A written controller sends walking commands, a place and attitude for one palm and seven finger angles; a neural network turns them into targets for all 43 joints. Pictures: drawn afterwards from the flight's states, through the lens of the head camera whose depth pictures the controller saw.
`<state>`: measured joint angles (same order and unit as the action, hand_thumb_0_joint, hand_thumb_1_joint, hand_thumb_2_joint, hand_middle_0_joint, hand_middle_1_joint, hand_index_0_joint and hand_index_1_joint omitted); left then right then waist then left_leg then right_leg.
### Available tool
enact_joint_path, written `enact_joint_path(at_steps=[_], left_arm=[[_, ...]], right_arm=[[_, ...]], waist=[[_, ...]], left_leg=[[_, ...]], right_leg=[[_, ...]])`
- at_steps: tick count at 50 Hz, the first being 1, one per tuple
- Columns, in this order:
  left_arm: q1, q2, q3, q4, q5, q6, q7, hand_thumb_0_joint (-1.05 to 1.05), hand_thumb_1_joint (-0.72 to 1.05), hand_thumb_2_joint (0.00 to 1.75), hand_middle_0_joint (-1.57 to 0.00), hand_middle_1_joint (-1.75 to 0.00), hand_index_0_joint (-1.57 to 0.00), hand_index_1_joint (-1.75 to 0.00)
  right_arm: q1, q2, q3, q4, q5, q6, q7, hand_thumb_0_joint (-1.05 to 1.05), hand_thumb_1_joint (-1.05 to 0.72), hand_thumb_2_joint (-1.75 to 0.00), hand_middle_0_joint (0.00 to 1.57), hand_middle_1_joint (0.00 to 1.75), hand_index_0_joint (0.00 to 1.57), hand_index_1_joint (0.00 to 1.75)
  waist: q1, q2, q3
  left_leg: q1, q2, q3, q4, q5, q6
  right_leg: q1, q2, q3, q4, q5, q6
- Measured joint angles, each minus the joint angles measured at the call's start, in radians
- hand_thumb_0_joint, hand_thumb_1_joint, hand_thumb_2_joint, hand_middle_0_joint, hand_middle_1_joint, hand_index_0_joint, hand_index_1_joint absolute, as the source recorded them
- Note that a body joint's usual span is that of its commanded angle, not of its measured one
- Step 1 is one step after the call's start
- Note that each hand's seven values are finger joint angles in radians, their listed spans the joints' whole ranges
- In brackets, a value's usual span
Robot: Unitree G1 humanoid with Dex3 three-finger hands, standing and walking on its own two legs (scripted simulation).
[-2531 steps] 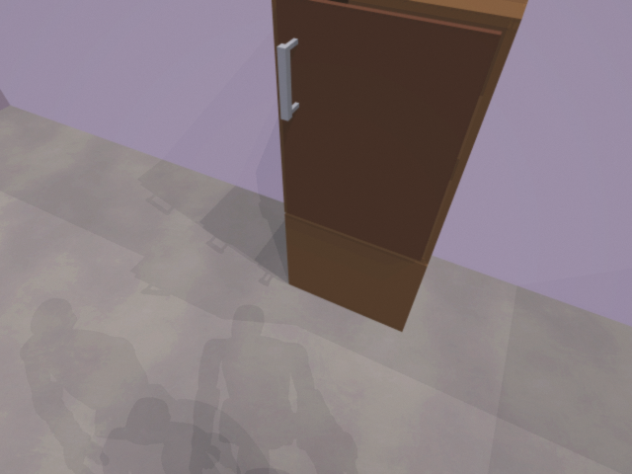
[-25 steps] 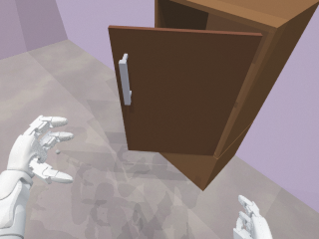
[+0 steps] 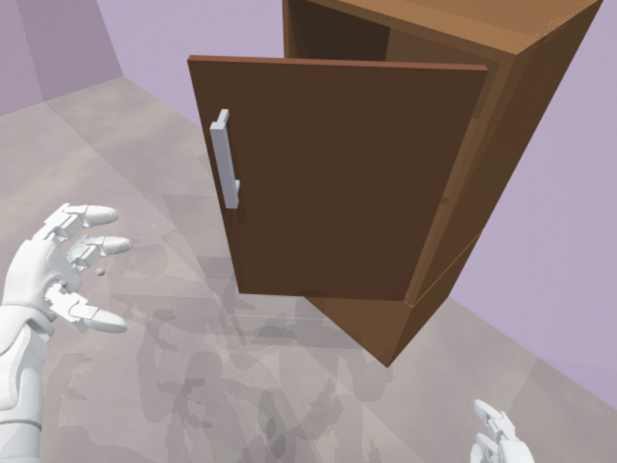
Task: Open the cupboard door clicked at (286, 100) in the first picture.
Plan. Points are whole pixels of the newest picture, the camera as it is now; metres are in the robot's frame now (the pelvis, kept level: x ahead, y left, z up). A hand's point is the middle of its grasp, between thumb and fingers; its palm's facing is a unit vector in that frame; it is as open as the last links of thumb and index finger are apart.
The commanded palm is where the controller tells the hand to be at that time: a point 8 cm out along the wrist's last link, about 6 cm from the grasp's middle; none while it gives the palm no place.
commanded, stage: raise the hand with hooked fingers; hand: left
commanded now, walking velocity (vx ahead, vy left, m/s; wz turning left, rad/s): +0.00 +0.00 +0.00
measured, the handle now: (228, 161) +0.54 +0.18 +0.10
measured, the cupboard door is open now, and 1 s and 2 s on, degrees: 42 42 42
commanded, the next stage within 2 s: move the hooked fingers beside the handle in 0.22 s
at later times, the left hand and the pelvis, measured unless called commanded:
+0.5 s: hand (125, 258) +0.31 +0.25 +0.13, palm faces +0.10 -0.99 -0.02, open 14.0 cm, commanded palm +0.29 +0.30 +0.12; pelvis +0.00 -0.03 +0.00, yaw +0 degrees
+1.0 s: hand (151, 222) +0.38 +0.25 +0.11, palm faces +0.06 -1.00 -0.01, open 14.0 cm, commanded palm +0.35 +0.30 +0.12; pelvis +0.00 -0.01 -0.01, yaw -1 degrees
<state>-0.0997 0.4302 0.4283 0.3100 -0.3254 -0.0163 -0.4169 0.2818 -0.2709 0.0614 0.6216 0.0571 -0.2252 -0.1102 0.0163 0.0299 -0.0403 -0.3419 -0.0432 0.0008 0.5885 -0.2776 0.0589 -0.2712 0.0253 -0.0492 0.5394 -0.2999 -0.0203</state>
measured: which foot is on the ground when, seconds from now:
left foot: down 0.00-1.00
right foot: down 0.00-1.00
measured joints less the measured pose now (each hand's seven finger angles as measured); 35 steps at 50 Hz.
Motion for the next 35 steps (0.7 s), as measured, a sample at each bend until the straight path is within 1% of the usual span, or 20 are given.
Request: enact_joint_path(at_steps=[4, 9, 12, 16, 20, 24, 27, 31, 35], left_arm=[[0.006, -0.009, -0.004, -0.016, 0.014, -0.011, 0.014, -0.02, -0.5, 0.3, -0.3, -1.2, -0.3, -1.2], [0.006, -0.008, -0.003, -0.021, 0.0, -0.025, 0.004, -0.02, -0.5, 0.3, -0.3, -1.2, -0.3, -1.2], [-0.005, -0.002, -0.001, 0.004, -0.008, -0.013, -0.004, -0.02, -0.51, 0.29, -0.3, -1.2, -0.3, -1.2], [-0.012, 0.001, -0.004, 0.029, -0.005, 0.009, -0.004, -0.02, -0.51, 0.3, -0.3, -1.2, -0.3, -1.2], [-0.013, -0.009, -0.008, 0.028, 0.001, -0.002, 0.002, -0.02, -0.5, 0.3, -0.3, -1.2, -0.3, -1.2], [-0.055, -0.001, 0.004, 0.071, 0.005, -0.028, 0.005, -0.02, -0.51, 0.29, -0.3, -1.2, -0.3, -1.2], [-0.101, 0.021, 0.016, 0.128, 0.014, -0.033, 0.001, -0.02, -0.51, 0.29, -0.3, -1.2, -0.3, -1.2], [-0.17, 0.044, 0.002, 0.207, 0.024, -0.034, -0.006, -0.02, -0.51, 0.29, -0.3, -1.2, -0.3, -1.2], [-0.216, 0.049, -0.008, 0.257, 0.029, -0.05, -0.015, -0.02, -0.51, 0.29, -0.3, -1.2, -0.3, -1.2]], right_arm=[[-0.007, 0.0, -0.003, 0.001, -0.001, 0.001, -0.002, 0.02, -0.9, -0.9, 0.2, 0.3, 0.2, 0.3], [-0.017, 0.003, -0.002, 0.004, 0.002, 0.002, -0.006, 0.02, -0.9, -0.9, 0.2, 0.3, 0.2, 0.3], [-0.024, 0.004, -0.001, 0.004, 0.006, 0.005, -0.008, 0.01, -0.9, -0.9, 0.2, 0.3, 0.2, 0.3], [-0.03, 0.002, -0.002, -0.001, 0.009, 0.01, -0.007, 0.01, -0.9, -0.9, 0.2, 0.3, 0.2, 0.3], [-0.029, 0.0, -0.005, -0.004, 0.009, 0.013, -0.007, 0.01, -0.9, -0.9, 0.2, 0.3, 0.2, 0.3], [-0.032, 0.0, -0.003, 0.007, 0.009, 0.02, -0.01, 0.01, -0.9, -0.9, 0.2, 0.3, 0.2, 0.3], [-0.03, -0.002, -0.002, 0.013, 0.012, 0.026, -0.012, 0.01, -0.9, -0.9, 0.2, 0.3, 0.2, 0.3], [-0.02, -0.011, -0.006, 0.017, 0.018, 0.029, -0.016, 0.01, -0.9, -0.9, 0.2, 0.3, 0.2, 0.3], [-0.007, -0.018, -0.01, 0.023, 0.016, 0.036, -0.013, 0.01, -0.9, -0.9, 0.2, 0.3, 0.2, 0.3]], waist=[[0.003, 0.001, 0.004], [0.005, 0.007, -0.004], [0.004, 0.012, -0.01], [0.003, 0.016, -0.014], [0.004, 0.016, -0.012], [0.001, 0.007, -0.009], [-0.005, 0.002, -0.007], [-0.014, 0.007, -0.002], [-0.026, 0.009, -0.005]], left_leg=[[0.003, 0.005, -0.005, 0.0, -0.002, -0.007], [0.01, 0.01, -0.008, -0.001, -0.007, -0.015], [0.009, 0.013, -0.009, 0.001, -0.01, -0.02], [0.003, 0.016, -0.01, 0.005, -0.011, -0.025], [-0.001, 0.021, -0.011, 0.01, -0.014, -0.03], [-0.01, 0.024, -0.014, 0.019, -0.015, -0.035], [-0.022, 0.028, -0.016, 0.028, -0.017, -0.038], [-0.042, 0.029, -0.02, 0.039, -0.018, -0.038], [-0.06, 0.028, -0.013, 0.044, -0.017, -0.034]], right_leg=[[0.004, 0.005, -0.005, 0.001, -0.004, -0.007], [0.009, 0.011, -0.007, 0.002, -0.01, -0.015], [0.006, 0.014, -0.008, 0.008, -0.014, -0.02], [-0.003, 0.017, -0.008, 0.017, -0.019, -0.025], [-0.008, 0.021, -0.009, 0.023, -0.022, -0.03], [-0.017, 0.025, -0.013, 0.033, -0.025, -0.034], [-0.028, 0.028, -0.015, 0.039, -0.025, -0.037], [-0.044, 0.029, -0.019, 0.045, -0.024, -0.037], [-0.065, 0.028, -0.013, 0.052, -0.022, -0.034]])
